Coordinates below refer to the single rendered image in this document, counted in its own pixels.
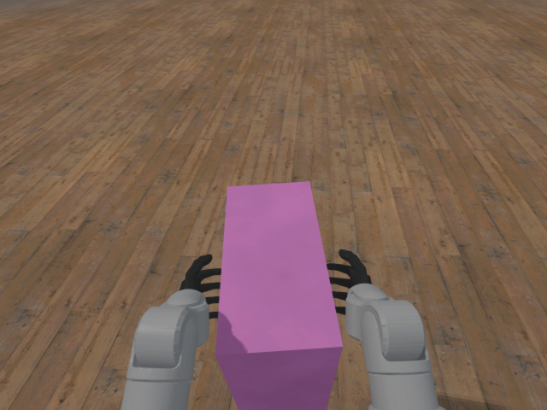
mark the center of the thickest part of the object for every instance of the left robot forearm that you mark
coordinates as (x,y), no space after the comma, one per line
(163,353)

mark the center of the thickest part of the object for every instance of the right robot forearm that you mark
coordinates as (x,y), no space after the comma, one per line
(395,349)

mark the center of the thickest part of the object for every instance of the right robot hand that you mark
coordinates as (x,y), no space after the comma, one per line
(357,272)

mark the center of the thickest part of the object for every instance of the left robot hand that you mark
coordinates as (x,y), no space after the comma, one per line
(194,276)

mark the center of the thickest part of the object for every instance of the carton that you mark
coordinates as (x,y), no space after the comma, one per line
(278,341)

